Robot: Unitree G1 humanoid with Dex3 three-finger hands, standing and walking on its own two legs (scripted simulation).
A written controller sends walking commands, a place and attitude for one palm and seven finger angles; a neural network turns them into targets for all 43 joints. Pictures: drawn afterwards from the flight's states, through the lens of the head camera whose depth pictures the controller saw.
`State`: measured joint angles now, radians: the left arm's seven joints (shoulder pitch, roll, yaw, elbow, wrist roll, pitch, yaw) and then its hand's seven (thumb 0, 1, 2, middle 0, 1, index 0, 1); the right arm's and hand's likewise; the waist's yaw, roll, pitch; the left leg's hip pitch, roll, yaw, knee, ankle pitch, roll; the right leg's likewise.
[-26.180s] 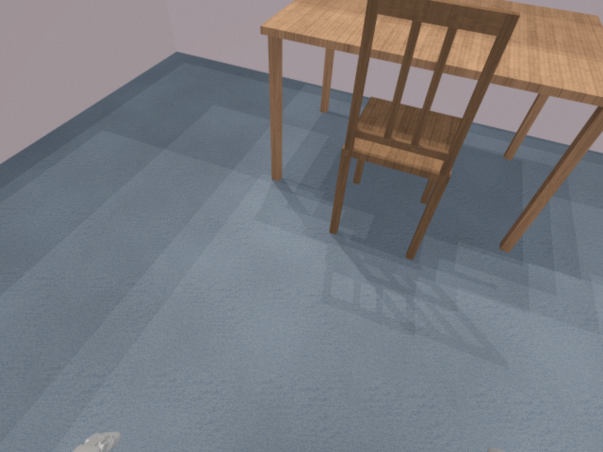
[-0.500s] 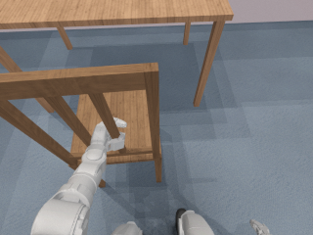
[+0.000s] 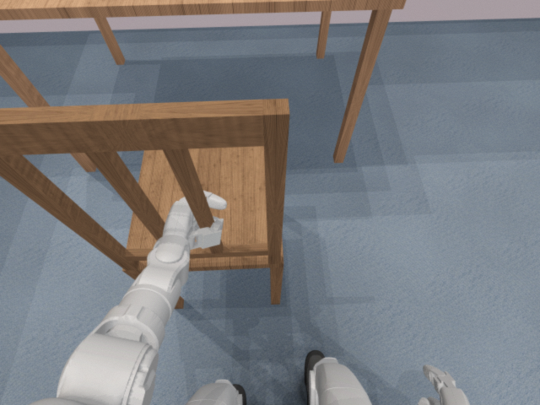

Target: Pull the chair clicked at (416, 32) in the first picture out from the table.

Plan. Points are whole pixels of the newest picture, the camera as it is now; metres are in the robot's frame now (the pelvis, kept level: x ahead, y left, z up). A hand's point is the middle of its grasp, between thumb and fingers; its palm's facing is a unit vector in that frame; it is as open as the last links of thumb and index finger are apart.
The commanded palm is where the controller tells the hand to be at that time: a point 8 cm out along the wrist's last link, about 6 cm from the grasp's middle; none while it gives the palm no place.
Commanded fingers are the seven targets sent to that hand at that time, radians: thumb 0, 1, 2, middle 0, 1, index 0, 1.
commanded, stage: step backward, pulling the chair out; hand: left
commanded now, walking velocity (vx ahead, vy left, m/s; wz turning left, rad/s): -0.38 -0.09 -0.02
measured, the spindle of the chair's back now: (146, 213) +0.40 +0.20 -0.03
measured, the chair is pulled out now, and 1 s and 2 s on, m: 0.40 0.62 0.72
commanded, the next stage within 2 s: stop walking, hand still on the chair in 0.92 s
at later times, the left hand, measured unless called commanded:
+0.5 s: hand (208, 292) +0.28 +0.10 -0.06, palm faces -0.14 -0.98 -0.17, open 5.6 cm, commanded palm +0.28 +0.15 -0.06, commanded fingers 0.00 0.90 0.90 -0.50 -1.45 -0.50 -1.45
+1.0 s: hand (199, 382) +0.15 +0.10 -0.06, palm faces -0.11 -0.98 -0.17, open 5.7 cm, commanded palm +0.17 +0.15 -0.06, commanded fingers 0.00 0.90 0.90 -0.50 -1.45 -0.50 -1.45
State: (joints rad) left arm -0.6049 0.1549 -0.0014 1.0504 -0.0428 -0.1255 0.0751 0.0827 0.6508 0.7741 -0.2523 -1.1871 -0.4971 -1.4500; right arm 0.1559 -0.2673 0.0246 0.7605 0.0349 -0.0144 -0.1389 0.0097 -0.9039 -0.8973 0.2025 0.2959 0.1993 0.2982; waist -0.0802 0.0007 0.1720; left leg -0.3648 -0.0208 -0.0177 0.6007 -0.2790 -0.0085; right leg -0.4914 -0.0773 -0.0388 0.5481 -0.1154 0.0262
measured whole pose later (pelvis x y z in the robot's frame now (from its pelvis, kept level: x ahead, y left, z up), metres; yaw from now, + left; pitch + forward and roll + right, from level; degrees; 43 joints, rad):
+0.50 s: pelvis -0.09 +0.01 +0.00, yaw -1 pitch +3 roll +1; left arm -0.56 0.16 -0.03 1.05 -0.04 -0.13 0.07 0.09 0.65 0.77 -0.25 -1.21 -0.50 -1.45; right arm 0.20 -0.27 0.02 0.74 0.03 -0.02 -0.13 0.01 -0.91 -0.90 0.20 0.30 0.20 0.30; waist -0.07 -0.02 0.15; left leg -0.35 -0.02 -0.01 0.56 -0.26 0.00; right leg -0.47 -0.07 -0.04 0.58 -0.16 0.01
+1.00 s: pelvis -0.20 +0.00 +0.00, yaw -3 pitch +0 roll +0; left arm -0.53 0.15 -0.02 1.13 -0.06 -0.16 0.05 0.11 0.64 0.79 -0.26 -1.21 -0.50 -1.45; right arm 0.23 -0.25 0.04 0.76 0.04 -0.06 -0.13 0.01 -0.90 -0.90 0.20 0.30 0.20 0.30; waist -0.04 0.03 0.14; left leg -0.39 0.02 -0.03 0.58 -0.18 -0.02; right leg -0.42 -0.01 -0.04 0.57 -0.23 0.00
